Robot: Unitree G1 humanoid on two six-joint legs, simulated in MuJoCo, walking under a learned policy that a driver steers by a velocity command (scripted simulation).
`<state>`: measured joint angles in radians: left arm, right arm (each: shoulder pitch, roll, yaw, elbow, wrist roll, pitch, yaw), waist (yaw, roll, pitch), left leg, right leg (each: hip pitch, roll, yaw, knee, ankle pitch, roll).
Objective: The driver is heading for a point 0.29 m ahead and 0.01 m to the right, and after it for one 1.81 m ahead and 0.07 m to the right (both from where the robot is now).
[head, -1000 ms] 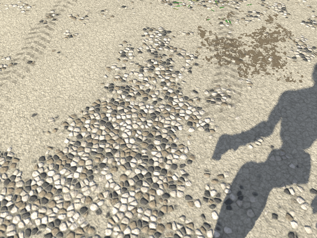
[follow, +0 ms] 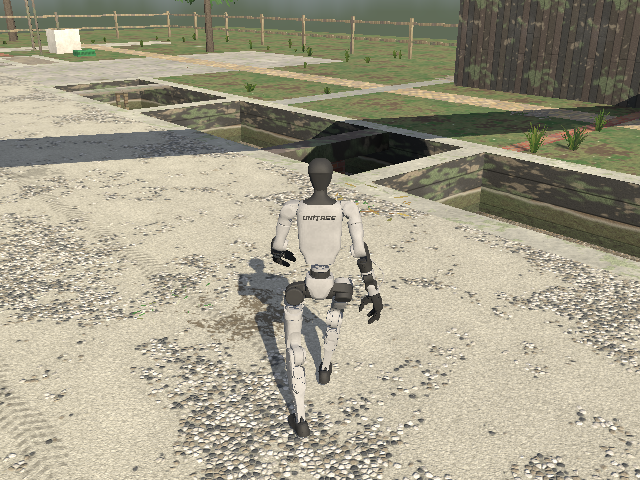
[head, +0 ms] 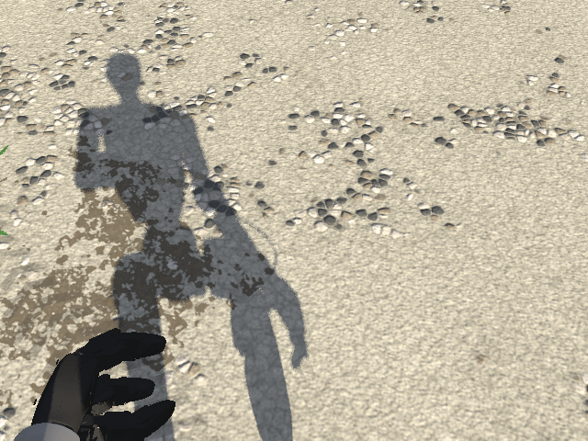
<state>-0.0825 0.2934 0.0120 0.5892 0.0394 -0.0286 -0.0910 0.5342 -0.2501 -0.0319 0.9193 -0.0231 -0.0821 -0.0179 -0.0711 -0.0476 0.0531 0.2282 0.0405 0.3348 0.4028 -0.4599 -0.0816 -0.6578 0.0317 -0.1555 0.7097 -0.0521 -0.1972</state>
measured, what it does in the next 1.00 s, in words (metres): walks ahead, turning right: right foot, then left foot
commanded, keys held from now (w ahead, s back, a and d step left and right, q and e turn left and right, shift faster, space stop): e+shift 0.16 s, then shift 0.84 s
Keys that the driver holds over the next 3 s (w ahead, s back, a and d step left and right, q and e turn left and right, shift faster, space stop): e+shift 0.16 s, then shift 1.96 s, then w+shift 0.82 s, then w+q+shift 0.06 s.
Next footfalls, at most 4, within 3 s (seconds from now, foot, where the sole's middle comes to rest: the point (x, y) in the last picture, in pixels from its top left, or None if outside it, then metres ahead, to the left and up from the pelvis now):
0.02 right None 0.22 -0.02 -0.74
0.44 left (264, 417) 0.50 0.05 -0.74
0.76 right None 0.32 -0.13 -0.74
2.44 left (259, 372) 0.60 0.06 -0.74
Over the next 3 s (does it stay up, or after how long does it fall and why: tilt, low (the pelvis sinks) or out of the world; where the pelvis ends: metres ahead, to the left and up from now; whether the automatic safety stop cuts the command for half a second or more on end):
stays up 0.85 -0.16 0.01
